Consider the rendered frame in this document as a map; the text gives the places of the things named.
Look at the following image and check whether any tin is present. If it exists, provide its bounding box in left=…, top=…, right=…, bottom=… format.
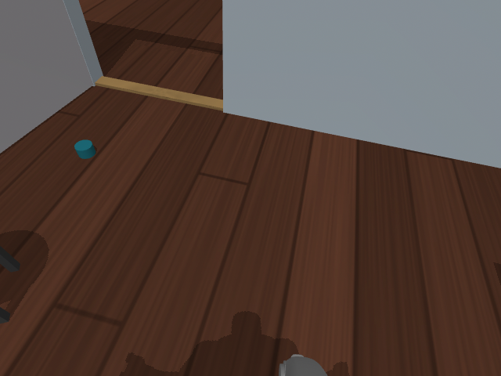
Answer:
left=74, top=139, right=96, bottom=159

